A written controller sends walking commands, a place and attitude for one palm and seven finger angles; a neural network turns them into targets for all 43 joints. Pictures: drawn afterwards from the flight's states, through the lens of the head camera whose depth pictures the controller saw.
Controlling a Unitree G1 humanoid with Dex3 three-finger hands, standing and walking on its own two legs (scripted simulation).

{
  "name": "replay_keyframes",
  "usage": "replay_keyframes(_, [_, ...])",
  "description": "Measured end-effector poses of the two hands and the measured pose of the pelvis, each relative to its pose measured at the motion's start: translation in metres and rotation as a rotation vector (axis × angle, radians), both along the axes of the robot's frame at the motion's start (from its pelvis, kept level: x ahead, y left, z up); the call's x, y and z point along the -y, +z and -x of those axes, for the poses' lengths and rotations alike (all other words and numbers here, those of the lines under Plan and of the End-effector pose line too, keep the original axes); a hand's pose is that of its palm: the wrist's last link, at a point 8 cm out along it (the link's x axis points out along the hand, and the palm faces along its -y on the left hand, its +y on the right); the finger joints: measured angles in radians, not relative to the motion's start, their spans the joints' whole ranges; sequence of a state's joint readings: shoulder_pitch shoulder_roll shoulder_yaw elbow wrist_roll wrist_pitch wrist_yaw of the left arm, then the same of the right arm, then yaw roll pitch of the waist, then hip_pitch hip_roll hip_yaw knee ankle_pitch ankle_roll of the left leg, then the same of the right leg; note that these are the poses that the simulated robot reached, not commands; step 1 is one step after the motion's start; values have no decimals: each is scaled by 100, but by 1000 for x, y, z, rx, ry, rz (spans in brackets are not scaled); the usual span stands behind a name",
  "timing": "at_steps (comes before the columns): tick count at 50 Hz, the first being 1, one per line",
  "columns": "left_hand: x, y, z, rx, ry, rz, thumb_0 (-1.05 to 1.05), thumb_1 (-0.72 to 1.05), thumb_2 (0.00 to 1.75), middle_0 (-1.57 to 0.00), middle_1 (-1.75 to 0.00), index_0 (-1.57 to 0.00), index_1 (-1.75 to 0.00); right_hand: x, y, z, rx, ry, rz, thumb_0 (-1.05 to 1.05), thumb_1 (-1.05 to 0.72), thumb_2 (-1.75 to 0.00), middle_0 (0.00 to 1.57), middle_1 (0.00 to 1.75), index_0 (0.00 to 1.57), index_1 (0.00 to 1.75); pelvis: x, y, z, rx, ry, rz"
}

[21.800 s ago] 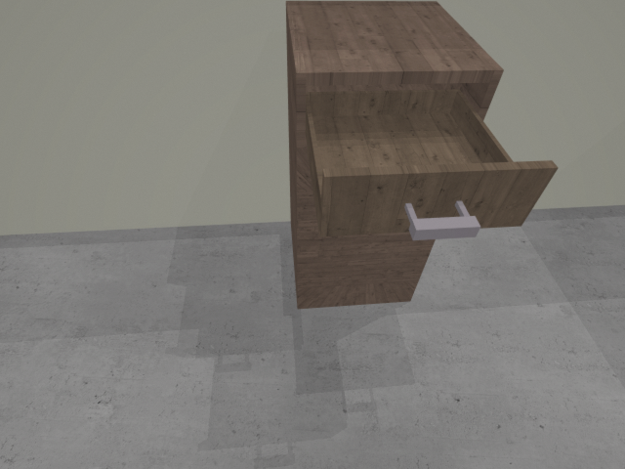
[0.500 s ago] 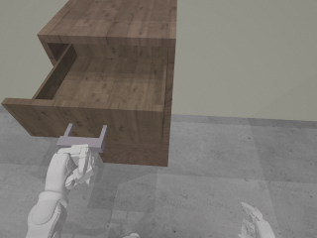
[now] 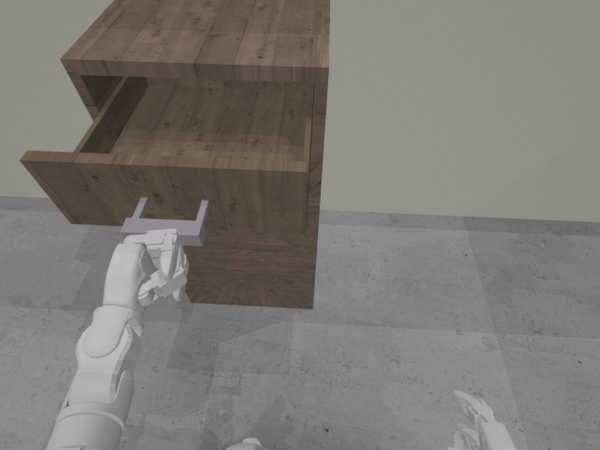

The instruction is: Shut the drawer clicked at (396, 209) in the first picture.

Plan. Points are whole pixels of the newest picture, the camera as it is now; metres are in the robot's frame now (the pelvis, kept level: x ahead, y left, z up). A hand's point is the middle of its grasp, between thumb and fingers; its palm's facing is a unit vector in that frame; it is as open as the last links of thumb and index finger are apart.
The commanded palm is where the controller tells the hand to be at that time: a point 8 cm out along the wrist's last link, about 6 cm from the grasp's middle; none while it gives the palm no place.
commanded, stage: push the drawer shut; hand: left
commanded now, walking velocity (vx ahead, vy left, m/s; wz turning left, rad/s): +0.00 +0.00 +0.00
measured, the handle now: (169, 218) +0.41 +0.20 +0.07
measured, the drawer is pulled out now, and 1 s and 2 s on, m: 0.21 0.08 0.00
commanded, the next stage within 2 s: none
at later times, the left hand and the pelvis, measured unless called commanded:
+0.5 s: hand (186, 238) +0.38 +0.17 +0.06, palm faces -0.05 -1.00 -0.03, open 3.2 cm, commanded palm +0.37 +0.22 +0.07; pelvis -0.01 +0.02 +0.00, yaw -1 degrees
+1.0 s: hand (202, 201) +0.45 +0.16 +0.06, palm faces -0.02 -1.00 -0.03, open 3.3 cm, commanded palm +0.44 +0.21 +0.07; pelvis -0.01 +0.01 -0.01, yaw -1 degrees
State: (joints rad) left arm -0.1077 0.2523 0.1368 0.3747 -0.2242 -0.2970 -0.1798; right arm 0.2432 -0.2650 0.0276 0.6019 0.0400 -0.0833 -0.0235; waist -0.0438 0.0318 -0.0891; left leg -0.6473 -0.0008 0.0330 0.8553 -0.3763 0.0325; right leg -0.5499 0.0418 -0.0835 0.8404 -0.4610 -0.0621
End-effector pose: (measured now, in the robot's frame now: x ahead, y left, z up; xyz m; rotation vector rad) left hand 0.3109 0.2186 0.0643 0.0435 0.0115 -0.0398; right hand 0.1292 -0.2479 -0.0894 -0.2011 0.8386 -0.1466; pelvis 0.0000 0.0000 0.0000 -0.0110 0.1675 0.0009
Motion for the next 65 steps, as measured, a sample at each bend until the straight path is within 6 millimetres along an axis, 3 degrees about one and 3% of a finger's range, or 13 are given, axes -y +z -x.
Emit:
replay_keyframes(16, [-9, -3, -33, 6, -11, 9, 1, 77, 86, -140, -160, -140, -160, 1, -7, 39, -127, -56, 21, 1, -91, -90, 20, 30, 21, 30, -10, 0, 4, -16, -7, 10])
replay_keyframes(30, [-1, -1, -68, 5, -5, 13, 3, 83, 90, -141, -160, -140, -160, -11, -16, 66, -204, -70, 8, 1, -91, -90, 20, 30, 21, 30, -18, -4, 9, -36, -8, 16])
replay_keyframes(52, [6, 0, -127, -4, 20, 12, 3, 85, 91, -140, -160, -140, -160, 0, -28, 120, -375, -140, 15, 1, -91, -90, 20, 30, 21, 30, -13, -13, 10, -99, -21, 19])
replay_keyframes(65, [8, 3, -155, -12, 22, 19, 6, 86, 90, -140, -160, -140, -160, 4, -29, 138, -442, -181, 7, 1, -91, -90, 20, 30, 21, 30, -9, -15, 3, -138, -34, 21])
